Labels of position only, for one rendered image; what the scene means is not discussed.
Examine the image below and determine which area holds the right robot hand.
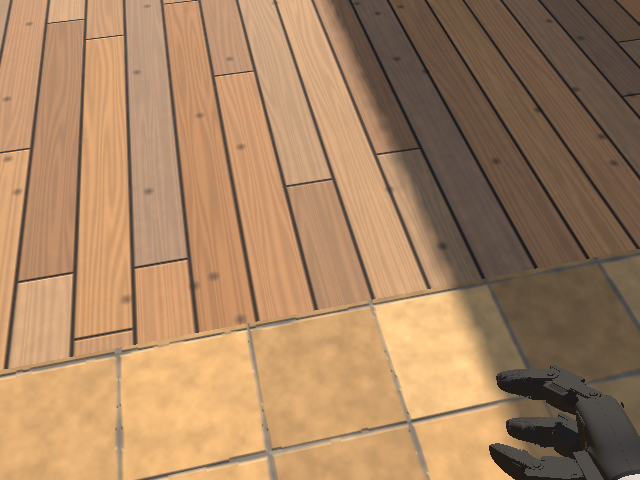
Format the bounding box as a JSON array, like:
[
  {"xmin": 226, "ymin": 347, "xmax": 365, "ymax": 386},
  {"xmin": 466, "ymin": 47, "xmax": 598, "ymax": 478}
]
[{"xmin": 489, "ymin": 365, "xmax": 640, "ymax": 480}]

